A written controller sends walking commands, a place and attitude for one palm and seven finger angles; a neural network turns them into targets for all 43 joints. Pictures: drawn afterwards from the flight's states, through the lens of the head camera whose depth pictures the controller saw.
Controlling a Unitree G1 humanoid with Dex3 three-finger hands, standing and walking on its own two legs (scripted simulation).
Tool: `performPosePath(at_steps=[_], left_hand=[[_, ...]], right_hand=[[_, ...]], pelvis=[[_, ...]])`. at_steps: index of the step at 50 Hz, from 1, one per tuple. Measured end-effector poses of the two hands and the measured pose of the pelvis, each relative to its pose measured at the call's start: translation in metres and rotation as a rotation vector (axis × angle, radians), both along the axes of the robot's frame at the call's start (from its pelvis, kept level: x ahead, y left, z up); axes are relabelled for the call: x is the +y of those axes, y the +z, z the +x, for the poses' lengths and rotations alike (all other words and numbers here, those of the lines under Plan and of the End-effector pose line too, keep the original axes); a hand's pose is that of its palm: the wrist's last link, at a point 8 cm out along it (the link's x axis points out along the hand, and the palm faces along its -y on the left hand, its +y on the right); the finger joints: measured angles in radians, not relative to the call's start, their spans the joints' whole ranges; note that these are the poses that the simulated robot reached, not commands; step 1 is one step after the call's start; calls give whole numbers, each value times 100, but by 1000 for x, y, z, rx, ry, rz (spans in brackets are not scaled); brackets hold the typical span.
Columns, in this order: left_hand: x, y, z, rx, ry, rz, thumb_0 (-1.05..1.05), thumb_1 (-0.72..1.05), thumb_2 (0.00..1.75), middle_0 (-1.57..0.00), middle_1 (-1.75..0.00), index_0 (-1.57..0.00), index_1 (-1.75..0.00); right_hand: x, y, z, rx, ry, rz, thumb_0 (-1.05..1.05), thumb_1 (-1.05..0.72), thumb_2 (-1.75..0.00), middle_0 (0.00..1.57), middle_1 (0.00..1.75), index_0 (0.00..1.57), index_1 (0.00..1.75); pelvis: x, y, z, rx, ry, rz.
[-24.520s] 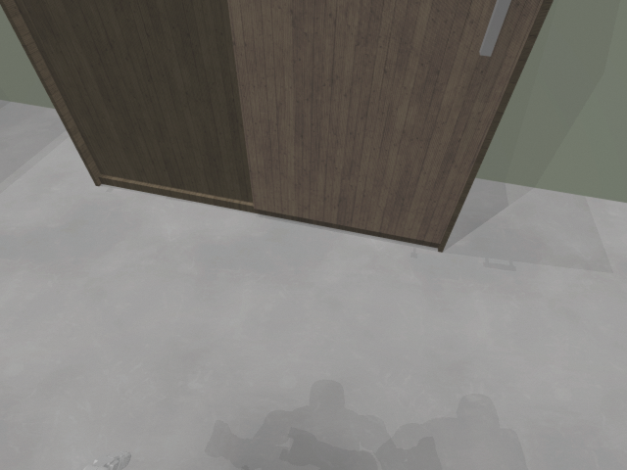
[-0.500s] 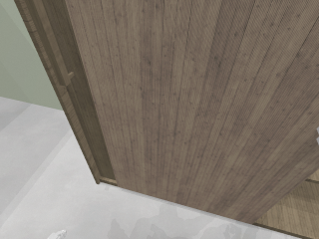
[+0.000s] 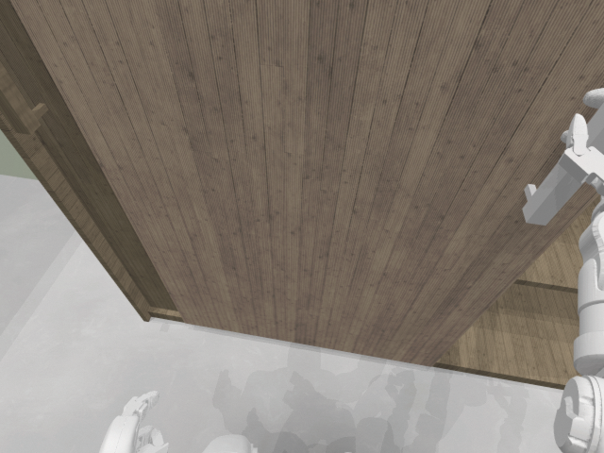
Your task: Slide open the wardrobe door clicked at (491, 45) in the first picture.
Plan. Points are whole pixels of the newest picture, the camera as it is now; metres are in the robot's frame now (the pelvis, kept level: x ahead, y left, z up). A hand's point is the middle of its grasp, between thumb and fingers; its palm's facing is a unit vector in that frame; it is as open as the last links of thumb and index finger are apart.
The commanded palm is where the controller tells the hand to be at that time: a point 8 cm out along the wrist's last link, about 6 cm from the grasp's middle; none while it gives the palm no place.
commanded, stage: stop walking and hold the door there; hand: right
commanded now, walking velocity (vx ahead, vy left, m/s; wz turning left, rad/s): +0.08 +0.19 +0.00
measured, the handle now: (596, 121) +0.45 -0.31 +0.23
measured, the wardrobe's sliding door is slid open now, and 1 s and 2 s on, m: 0.66 0.66 0.66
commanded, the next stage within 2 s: loosen the grip on the handle in 0.84 s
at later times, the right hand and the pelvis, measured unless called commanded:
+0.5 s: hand (574, 151) +0.42 -0.27 +0.21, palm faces +0.41 +0.90 -0.14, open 5.9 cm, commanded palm +0.38 -0.31 +0.18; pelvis -0.02 +0.00 +0.01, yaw +2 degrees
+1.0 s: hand (581, 147) +0.42 -0.28 +0.21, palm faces +0.40 +0.91 -0.14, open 6.2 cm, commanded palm +0.37 -0.32 +0.21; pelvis -0.01 +0.01 +0.00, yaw +2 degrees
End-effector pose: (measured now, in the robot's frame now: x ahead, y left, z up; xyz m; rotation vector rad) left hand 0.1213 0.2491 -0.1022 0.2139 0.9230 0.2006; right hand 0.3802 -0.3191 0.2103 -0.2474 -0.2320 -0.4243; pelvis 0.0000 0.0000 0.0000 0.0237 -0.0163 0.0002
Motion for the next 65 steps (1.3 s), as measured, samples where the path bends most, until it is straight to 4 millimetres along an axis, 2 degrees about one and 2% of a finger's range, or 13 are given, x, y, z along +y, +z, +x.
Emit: performPosePath(at_steps=[5,9,13,19,28,34,47,52,56,60,65], left_hand=[[-33,-2,-4,-12,-63,-57,1,90,90,-20,-30,-20,-30],[-39,-5,-13,-9,-84,-67,1,90,90,-21,-30,-20,-30],[-28,-2,-29,19,-58,-37,1,90,90,-21,-30,-20,-30],[3,10,-51,46,7,61,1,90,90,-21,-30,-20,-30],[34,18,-69,49,77,106,1,90,90,-20,-30,-20,-30],[38,14,-73,54,106,93,1,90,90,-20,-30,-20,-30],[32,4,-70,66,111,48,1,90,90,-20,-30,-20,-30],[33,13,-65,15,19,53,1,90,90,-20,-30,-20,-30],[39,18,-62,-33,-5,71,1,90,90,-20,-30,-20,-30],[43,19,-64,-32,-4,88,1,90,90,-20,-30,-20,-30],[45,16,-72,-6,14,103,1,90,90,-20,-30,-20,-30]], right_hand=[[1,0,-1,9,16,19,-18,-68,-74,46,140,30,140],[2,1,-1,23,16,22,-17,-69,-74,46,140,28,140],[2,2,-2,39,23,43,-15,-69,-73,46,140,29,140],[2,2,-2,41,34,76,-14,-69,-75,46,140,30,140],[4,4,-3,64,11,76,-13,-69,-74,46,140,30,140],[3,5,-3,71,3,69,-14,-68,-75,46,140,31,140],[2,6,-3,81,-9,54,-15,-65,-76,46,140,35,140],[-7,10,2,136,27,130,-12,-54,-74,46,140,38,140],[-8,17,-3,124,8,58,-7,-41,-67,46,140,41,140],[-5,16,-6,88,14,68,-3,-15,-55,46,140,41,139],[-5,7,2,130,20,63,-1,21,-37,43,137,39,136]], pelvis=[[-3,1,-12,16,7,-4],[-4,-1,-22,20,17,-2],[-6,2,-24,11,15,17],[-7,4,-20,7,25,8],[2,7,-19,10,35,12],[7,5,-15,10,40,14],[11,4,-8,9,49,9],[17,3,-19,45,26,-3],[16,1,-29,56,20,-3],[17,-1,-35,65,17,-4],[16,-4,-35,81,23,1]])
